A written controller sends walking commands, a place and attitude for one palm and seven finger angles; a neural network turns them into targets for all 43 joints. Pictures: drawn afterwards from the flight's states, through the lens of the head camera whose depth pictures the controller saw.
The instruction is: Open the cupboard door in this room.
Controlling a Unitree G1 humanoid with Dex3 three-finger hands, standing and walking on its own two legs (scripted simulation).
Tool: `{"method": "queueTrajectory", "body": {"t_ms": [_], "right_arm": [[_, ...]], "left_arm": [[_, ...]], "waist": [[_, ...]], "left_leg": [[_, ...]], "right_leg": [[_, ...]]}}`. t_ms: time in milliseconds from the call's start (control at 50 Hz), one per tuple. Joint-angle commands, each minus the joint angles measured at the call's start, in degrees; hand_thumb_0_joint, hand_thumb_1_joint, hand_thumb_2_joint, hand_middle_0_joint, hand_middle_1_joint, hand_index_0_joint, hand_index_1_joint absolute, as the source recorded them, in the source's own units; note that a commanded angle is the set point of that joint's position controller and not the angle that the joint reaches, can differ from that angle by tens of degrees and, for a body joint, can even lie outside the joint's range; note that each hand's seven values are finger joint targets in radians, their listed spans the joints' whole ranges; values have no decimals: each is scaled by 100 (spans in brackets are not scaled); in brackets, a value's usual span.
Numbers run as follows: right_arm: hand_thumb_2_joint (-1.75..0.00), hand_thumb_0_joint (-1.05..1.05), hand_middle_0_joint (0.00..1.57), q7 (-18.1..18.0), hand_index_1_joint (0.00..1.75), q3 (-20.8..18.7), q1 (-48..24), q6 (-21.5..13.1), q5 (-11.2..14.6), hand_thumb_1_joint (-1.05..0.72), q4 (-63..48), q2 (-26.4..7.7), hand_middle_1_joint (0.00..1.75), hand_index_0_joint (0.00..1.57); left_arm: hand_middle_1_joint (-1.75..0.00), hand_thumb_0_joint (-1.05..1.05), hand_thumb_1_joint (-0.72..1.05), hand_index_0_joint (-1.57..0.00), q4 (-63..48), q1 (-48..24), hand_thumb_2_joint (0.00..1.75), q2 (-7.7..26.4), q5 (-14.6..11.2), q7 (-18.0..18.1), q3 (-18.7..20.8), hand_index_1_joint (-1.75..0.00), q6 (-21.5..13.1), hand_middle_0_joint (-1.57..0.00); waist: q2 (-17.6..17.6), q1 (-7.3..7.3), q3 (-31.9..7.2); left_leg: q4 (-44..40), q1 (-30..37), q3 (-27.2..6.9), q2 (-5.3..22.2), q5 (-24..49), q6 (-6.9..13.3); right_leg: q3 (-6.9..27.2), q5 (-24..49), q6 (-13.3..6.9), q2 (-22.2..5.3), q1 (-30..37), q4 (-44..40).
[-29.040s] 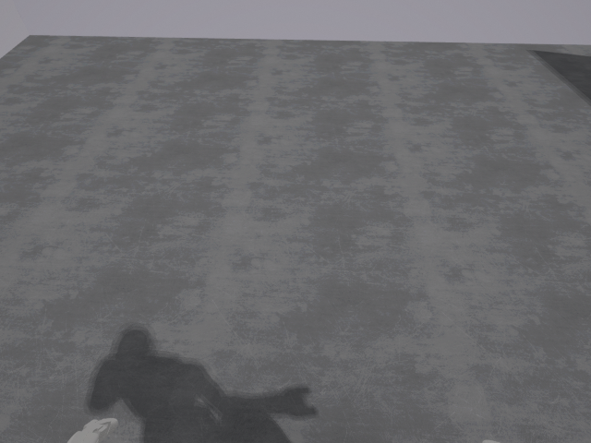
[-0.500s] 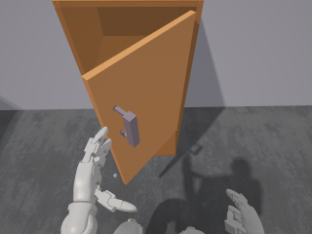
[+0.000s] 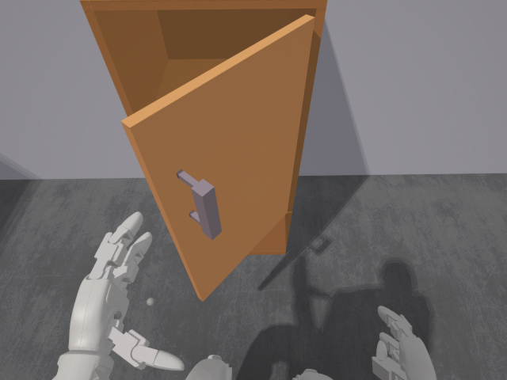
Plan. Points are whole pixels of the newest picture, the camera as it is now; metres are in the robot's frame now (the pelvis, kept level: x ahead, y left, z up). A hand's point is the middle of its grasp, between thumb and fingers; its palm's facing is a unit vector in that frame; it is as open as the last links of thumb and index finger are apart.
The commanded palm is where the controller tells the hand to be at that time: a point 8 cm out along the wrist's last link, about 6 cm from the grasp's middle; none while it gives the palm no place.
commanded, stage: draw the hand back to the body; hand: left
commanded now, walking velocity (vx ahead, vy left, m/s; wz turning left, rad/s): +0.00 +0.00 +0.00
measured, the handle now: (198, 204) +0.37 +0.12 +0.08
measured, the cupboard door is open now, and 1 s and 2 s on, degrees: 49 49 49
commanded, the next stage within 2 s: step back with the hand held close in 1.44 s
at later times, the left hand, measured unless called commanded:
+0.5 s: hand (69, 282) +0.21 +0.22 +0.15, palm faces +0.19 -0.94 -0.28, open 15.5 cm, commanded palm +0.17 +0.27 +0.17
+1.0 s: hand out of the picture +0.23 +0.29 +0.23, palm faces +0.39 -0.83 -0.40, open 9.8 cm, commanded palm +0.18 +0.33 +0.24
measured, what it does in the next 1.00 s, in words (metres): rises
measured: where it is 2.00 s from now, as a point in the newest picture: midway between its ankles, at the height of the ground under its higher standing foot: outside the picture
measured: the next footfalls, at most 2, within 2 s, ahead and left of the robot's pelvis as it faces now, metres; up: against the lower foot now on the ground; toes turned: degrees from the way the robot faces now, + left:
none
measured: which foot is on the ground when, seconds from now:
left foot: down 0.00-1.00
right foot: down 0.00-1.00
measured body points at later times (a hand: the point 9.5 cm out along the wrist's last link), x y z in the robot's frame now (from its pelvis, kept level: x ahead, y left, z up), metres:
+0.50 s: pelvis +0.01 +0.02 +0.04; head +0.01 +0.01 +0.49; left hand +0.19 +0.27 +0.17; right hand +0.19 -0.21 -0.02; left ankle +0.02 +0.13 -0.66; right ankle +0.00 -0.09 -0.66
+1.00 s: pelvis +0.03 +0.04 +0.08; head +0.00 +0.03 +0.53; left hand +0.20 +0.33 +0.25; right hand +0.21 -0.18 +0.01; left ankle +0.02 +0.13 -0.66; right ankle +0.00 -0.09 -0.66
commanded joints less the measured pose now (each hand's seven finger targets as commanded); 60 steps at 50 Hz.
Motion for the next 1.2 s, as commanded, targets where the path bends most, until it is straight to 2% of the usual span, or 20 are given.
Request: {"method": "queueTrajectory", "body": {"t_ms": [0,60,160,240,320,340,360,380,400,420,440,460,520,640,720,920,960,1040,1100,1180], "right_arm": [[-90,0,20,-77,30,-181,-251,-312,79,-90,-1040,-541,30,20],[-90,0,20,-111,30,-152,-295,-319,126,-90,-1047,-577,30,20],[-90,0,20,-170,30,-104,-295,-435,133,-90,-1080,-657,30,20],[-90,0,20,-198,30,-84,-254,-520,131,-90,-1023,-641,30,20],[-90,0,20,-191,30,-45,-264,-608,177,-90,-969,-602,30,20],[-90,0,20,-194,30,-52,-293,-615,190,-90,-945,-606,30,20],[-90,0,20,-319,30,-133,-334,-502,127,-90,-907,-599,30,20],[-90,0,20,-365,30,-90,-293,-454,96,-90,-908,-485,30,20],[-90,0,20,-369,30,-80,-283,-425,102,-90,-889,-479,30,20],[-90,0,20,-358,30,-64,-278,-393,106,-90,-843,-493,30,20],[-90,0,20,-358,30,-63,-337,-358,104,-90,-793,-493,30,20],[-90,0,20,-371,30,-54,-374,-336,102,-90,-784,-519,30,20],[-90,0,20,-426,30,-30,-456,-307,80,-90,-750,-552,30,20],[-90,0,20,-479,30,26,-591,-419,56,-90,-568,-592,30,20],[-90,0,20,-420,30,42,-605,-505,35,-90,-424,-586,30,20],[-90,0,20,-281,30,-27,-785,-546,-9,-90,-158,-645,30,20],[-90,0,20,-264,30,-28,-850,-539,-12,-90,-109,-642,30,20],[-90,0,20,-249,30,-63,-931,-530,-16,-90,-11,-664,30,20],[-90,0,20,-203,30,-85,-919,-509,-23,-90,28,-674,30,20],[-90,0,20,-182,30,-136,-968,-483,-30,-90,43,-699,30,20]], "left_arm": [[-30,0,-50,-15,-1559,100,30,521,-149,30,522,-30,-120,-15],[-30,0,-50,-15,-1307,245,30,432,-247,-37,505,-30,116,-15],[-30,0,-50,-15,-1548,-7,30,626,-301,-166,575,-30,260,-15],[-30,0,-50,-15,-1892,-136,30,1006,-374,-152,1016,-30,247,-15],[-30,0,-36,-16,-2083,-66,36,1034,-492,-207,1189,-30,329,-16],[-30,0,-32,-16,-1962,25,37,1064,-534,-237,1274,-30,416,-16],[-30,0,-29,-16,-2270,17,39,2058,390,388,1425,-30,713,-16],[-30,0,-26,-16,-2203,297,40,1525,448,650,1209,-30,936,-16],[-30,0,-22,-16,-2115,408,42,1319,481,751,1073,-30,1069,-16],[-30,0,-18,-16,-2159,401,43,1186,571,825,935,-30,1157,-16],[-30,0,-15,-16,-2074,415,45,1249,635,907,992,-30,1246,-16],[-30,0,-12,-16,-2140,379,47,1306,681,967,1024,-30,1290,-16],[-30,0,-1,-17,-2173,198,51,1460,772,1113,1173,-30,1357,-17],[-30,0,20,-18,-2307,-166,60,1778,852,1264,1572,-30,1384,-18],[-30,0,34,-18,-2385,-184,66,1718,858,1269,1652,-30,1377,-18],[-30,0,69,-19,-2340,-429,81,1960,792,1240,2301,-30,1309,-19],[-30,0,76,-19,-2294,-538,84,1991,772,1236,2388,-30,1306,-19],[-30,0,90,-20,-2201,-813,90,2151,743,1243,2669,-30,1264,-20],[-30,0,90,-20,-1990,-673,90,1780,738,1180,2342,-30,1266,-20],[-30,0,90,-20,-2010,-687,90,1831,746,1159,2323,-30,1243,-20]], "waist": [[-93,-55,-913],[-328,-104,-471],[-311,-122,-238],[-107,0,-445],[251,56,-515],[128,63,-459],[183,269,-566],[157,128,-338],[-81,85,-144],[173,65,-70],[-25,65,-17],[55,69,60],[-212,81,198],[2,177,255],[366,210,349],[177,291,454],[325,299,540],[261,313,626],[281,270,709],[68,281,600]], "left_leg": [[-1101,891,75,-284,1361,240],[-1253,908,42,-266,1152,234],[-1495,1135,-12,-235,989,256],[-1643,1387,-11,-224,1144,246],[-1812,1694,-8,-228,1383,227],[-1836,1668,-21,-217,1411,227],[-2059,1884,137,-114,1485,252],[-2117,2048,196,-148,1536,272],[-2177,2100,163,-134,1543,265],[-2255,2246,192,-124,1596,275],[-2324,2321,173,-101,1670,290],[-2410,2453,204,-88,1706,295],[-2752,2748,153,-40,1655,299],[-3320,3256,112,4,1885,273],[-3635,3559,61,52,2376,206],[-4179,4012,72,149,3111,83],[-4262,4055,97,151,3108,68],[-4379,4127,127,139,2904,95],[-4446,4194,171,124,2867,116],[-4477,4277,213,93,2822,169]], "right_leg": [[601,1841,240,23,1188,-1537],[553,1443,258,34,1101,-1770],[491,1054,238,46,1076,-1976],[472,1184,201,63,1355,-2024],[335,1564,173,102,1492,-2015],[333,1586,178,107,1556,-2063],[789,1693,111,-102,1726,-2490],[717,1749,137,-134,1737,-2637],[631,1747,162,-124,1708,-2686],[595,1812,167,-118,1778,-2711],[570,1852,163,-98,1887,-2817],[554,1897,179,-96,1914,-2863],[460,1772,188,-64,2076,-3068],[426,1940,151,-74,2684,-3382],[394,2211,148,-62,2968,-3507],[382,2623,142,-5,3637,-3922],[402,2642,138,-12,3707,-4008],[425,2601,132,13,3781,-4194],[425,2603,152,-3,3785,-4258],[451,2694,167,-1,3894,-4329]]}}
